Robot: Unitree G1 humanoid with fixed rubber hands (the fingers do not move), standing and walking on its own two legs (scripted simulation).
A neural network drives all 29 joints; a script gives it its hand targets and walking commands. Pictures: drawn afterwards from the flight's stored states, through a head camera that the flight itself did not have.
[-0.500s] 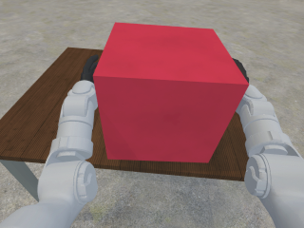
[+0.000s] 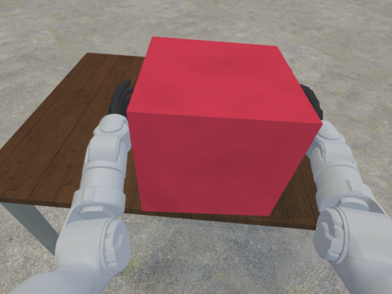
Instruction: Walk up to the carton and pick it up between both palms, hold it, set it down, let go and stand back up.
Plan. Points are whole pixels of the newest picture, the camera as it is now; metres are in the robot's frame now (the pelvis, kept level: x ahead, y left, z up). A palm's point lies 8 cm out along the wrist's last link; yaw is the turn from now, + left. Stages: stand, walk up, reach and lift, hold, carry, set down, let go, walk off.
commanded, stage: set down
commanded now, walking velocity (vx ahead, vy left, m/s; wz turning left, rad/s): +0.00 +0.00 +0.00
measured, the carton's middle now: (210, 126) +0.46 -0.01 +0.12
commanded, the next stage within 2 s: none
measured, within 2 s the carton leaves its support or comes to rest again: rests again in 0.22 s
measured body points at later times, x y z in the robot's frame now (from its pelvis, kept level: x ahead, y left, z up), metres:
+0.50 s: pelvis +0.00 +0.00 +0.00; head +0.00 +0.02 +0.45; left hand +0.42 +0.19 +0.15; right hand +0.44 -0.20 +0.16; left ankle +0.00 +0.14 -0.75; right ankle -0.01 -0.10 -0.75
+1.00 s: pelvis +0.00 +0.01 +0.00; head +0.00 +0.02 +0.45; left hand +0.42 +0.19 +0.14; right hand +0.44 -0.20 +0.16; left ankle +0.00 +0.14 -0.75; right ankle -0.01 -0.10 -0.75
